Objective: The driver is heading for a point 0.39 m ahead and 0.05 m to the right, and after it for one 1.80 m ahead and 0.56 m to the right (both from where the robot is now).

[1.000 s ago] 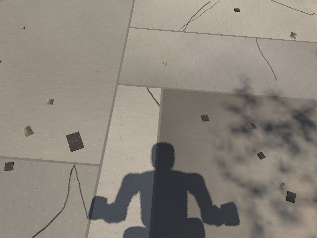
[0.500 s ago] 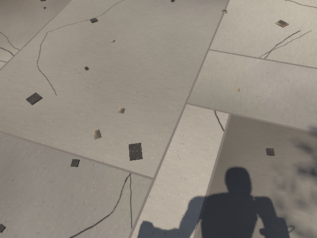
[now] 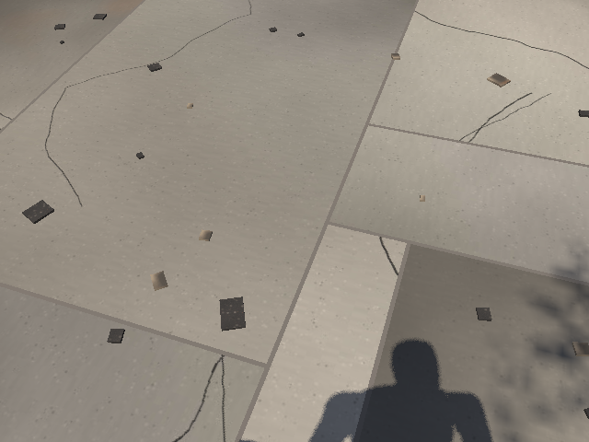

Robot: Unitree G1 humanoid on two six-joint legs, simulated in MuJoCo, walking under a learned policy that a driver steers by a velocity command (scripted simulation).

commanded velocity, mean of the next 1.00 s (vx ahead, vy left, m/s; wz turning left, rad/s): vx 0.26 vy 0.00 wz -0.22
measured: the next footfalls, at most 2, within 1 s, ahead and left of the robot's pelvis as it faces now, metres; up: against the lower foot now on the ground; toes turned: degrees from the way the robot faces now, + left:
right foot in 0.06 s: +0.07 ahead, -0.12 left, +0.00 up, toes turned -2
left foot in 0.54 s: +0.43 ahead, +0.09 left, +0.00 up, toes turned -2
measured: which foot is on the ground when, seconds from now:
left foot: down 0.00-0.04, up 0.06-0.52, down 0.54-0.98, up 1.00-1.00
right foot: up 0.00-0.04, down 0.06-0.56, up 0.58-0.96, down 0.98-1.00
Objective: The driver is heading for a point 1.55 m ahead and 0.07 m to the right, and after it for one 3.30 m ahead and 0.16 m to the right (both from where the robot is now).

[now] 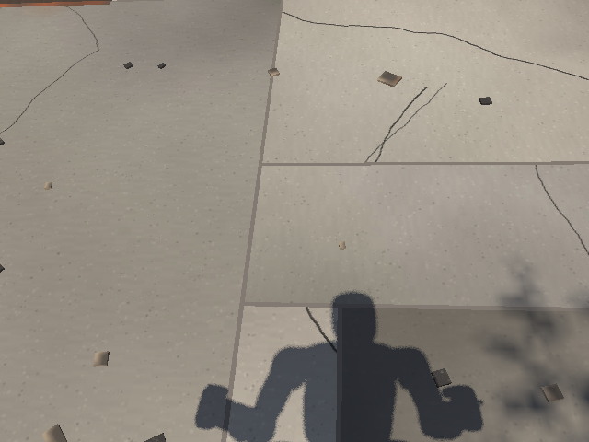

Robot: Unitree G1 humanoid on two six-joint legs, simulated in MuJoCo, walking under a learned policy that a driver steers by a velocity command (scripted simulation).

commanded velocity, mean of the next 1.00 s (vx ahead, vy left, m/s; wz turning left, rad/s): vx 0.01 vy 0.00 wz -0.28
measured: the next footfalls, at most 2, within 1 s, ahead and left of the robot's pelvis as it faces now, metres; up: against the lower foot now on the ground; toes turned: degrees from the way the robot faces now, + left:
left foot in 0.44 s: +0.10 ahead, +0.13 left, +0.00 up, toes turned -15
right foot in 0.74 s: +0.01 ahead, -0.13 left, +0.00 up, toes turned -11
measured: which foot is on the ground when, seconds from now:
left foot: up 0.00-0.42, down 0.44-1.00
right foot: down 0.00-0.46, up 0.48-0.72, down 0.74-1.00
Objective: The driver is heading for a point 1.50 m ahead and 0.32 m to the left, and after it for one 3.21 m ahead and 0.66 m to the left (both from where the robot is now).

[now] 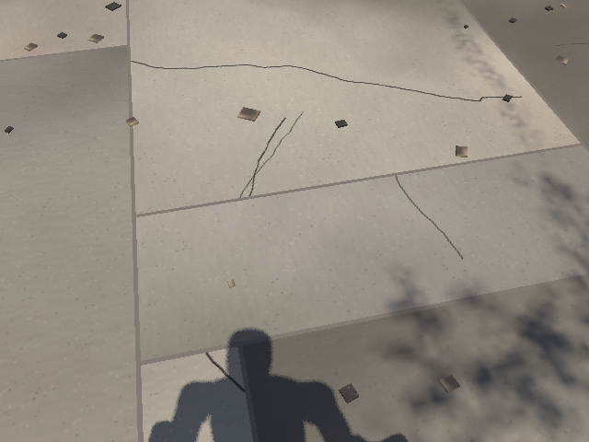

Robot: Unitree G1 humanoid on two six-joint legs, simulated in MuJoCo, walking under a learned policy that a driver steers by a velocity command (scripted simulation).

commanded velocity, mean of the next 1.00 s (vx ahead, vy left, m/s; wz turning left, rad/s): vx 0.29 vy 0.00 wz -0.01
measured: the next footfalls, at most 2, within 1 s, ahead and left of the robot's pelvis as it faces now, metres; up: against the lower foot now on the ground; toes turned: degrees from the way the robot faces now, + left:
right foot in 0.86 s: +0.42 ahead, -0.11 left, +0.00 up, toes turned -1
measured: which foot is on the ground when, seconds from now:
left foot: down 0.00-0.88, up 0.90-1.00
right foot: down 0.00-0.40, up 0.42-0.84, down 0.86-1.00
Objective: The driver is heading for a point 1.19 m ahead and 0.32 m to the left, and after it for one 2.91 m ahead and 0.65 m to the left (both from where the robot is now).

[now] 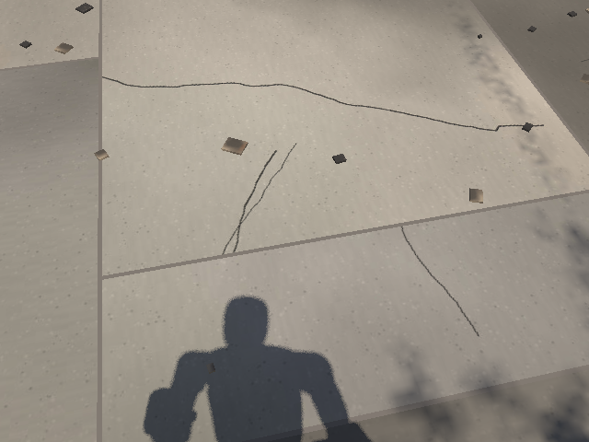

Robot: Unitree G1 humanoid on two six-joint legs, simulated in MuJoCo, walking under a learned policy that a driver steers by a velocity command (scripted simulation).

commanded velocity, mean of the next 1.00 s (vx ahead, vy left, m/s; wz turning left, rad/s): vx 0.50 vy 0.00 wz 0.35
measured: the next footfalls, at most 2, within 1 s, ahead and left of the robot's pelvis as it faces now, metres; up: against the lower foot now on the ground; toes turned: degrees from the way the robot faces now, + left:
left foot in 0.42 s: +0.41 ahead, +0.15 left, +0.00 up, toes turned +6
right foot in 0.92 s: +0.73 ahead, +0.02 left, +0.00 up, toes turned +25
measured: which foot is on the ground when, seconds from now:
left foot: up 0.00-0.40, down 0.42-0.94, up 0.96-1.00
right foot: down 0.00-0.42, up 0.44-0.90, down 0.92-1.00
